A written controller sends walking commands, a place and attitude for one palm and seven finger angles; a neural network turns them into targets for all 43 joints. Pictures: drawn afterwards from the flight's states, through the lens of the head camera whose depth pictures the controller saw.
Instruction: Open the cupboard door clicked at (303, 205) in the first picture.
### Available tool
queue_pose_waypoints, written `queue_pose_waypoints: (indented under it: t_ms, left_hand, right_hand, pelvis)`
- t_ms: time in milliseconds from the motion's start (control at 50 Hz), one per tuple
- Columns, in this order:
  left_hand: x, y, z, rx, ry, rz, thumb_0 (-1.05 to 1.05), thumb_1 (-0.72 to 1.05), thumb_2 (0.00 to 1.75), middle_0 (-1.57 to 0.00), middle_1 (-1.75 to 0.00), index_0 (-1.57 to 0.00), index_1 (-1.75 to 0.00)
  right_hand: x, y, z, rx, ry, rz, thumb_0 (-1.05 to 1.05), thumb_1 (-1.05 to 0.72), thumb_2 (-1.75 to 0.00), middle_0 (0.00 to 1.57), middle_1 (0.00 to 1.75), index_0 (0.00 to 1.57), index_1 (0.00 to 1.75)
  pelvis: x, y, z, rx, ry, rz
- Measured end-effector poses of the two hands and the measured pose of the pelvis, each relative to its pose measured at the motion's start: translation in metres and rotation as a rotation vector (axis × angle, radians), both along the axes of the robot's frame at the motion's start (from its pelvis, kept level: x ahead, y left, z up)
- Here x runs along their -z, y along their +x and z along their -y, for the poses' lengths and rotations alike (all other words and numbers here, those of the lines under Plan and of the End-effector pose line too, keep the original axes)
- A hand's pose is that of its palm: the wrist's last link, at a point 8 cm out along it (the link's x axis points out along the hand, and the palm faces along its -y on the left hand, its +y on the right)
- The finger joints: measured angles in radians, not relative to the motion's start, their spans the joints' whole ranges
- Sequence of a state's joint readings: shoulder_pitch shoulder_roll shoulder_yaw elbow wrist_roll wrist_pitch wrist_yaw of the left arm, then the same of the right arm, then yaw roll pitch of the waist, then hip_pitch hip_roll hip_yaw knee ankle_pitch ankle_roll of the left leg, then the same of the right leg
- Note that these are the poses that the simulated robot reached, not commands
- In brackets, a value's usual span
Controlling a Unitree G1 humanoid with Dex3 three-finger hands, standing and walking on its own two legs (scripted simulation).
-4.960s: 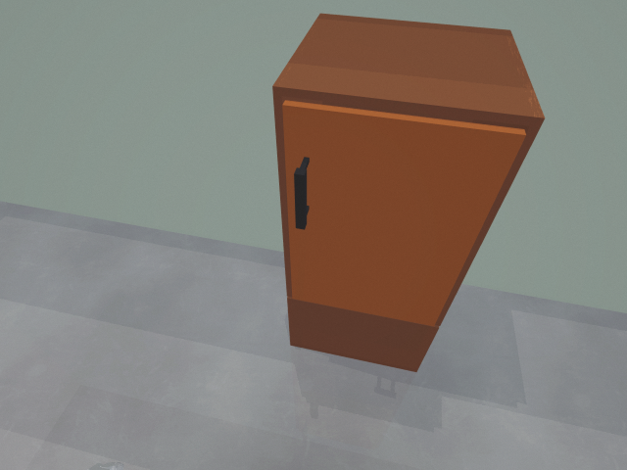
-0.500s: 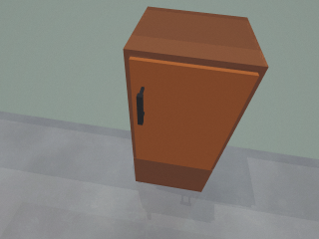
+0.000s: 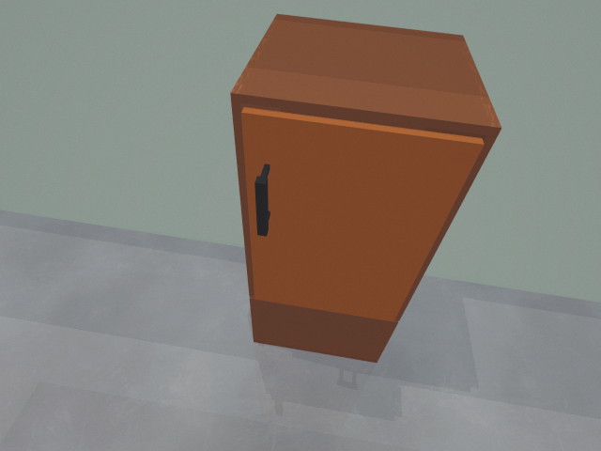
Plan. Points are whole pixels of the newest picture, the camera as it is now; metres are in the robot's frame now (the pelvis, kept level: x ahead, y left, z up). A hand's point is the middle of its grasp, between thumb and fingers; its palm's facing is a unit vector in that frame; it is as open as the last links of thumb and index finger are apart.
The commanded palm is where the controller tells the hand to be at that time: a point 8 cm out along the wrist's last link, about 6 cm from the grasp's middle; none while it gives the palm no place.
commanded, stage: look again from close up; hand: left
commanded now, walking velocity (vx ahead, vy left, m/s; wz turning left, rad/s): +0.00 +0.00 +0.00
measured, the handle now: (264, 201) +0.55 +0.11 -0.02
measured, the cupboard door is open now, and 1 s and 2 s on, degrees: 0 0 0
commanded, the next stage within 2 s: come to a stop and stand still in 0.08 s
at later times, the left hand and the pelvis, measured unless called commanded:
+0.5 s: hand out of the picture -0.01 +0.18 -0.18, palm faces +0.03 -0.98 -0.19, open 7.4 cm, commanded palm none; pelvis -0.01 +0.00 -0.01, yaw +1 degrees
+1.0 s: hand out of the picture -0.02 +0.17 -0.18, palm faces +0.03 -0.99 -0.15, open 7.4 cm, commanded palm none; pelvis -0.01 +0.00 +0.00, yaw +0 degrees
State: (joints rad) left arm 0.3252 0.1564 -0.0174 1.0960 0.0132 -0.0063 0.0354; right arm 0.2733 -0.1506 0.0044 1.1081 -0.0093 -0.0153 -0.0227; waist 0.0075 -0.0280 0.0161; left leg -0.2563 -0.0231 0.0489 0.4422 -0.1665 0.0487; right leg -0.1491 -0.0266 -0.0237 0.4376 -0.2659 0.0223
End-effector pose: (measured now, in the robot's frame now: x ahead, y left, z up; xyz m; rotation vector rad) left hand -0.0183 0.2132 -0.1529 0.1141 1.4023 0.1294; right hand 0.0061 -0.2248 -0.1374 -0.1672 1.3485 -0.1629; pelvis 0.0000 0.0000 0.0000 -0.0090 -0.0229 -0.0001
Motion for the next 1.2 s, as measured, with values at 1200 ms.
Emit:
queue_pose_waypoints:
  t_ms: [1200]
  left_hand:
    - [0.004,-0.026,-0.001,-0.018,-0.013,-0.004,0.00,0.90,0.90,-0.20,-0.30,-0.20,-0.30]
  right_hand:
    - [-0.003,-0.015,-0.005,-0.004,-0.008,0.009,0.01,-0.92,-0.90,0.20,0.30,0.20,0.29]
  pelvis:
    - [0.001,-0.015,-0.005,-0.007,-0.010,0.008]
